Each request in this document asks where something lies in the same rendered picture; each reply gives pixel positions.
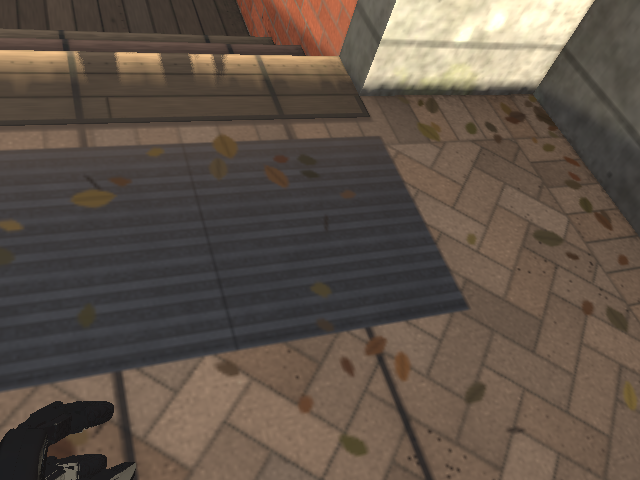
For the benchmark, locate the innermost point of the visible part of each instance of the stairs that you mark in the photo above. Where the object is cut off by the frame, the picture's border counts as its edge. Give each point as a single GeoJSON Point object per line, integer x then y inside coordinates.
{"type": "Point", "coordinates": [93, 41]}

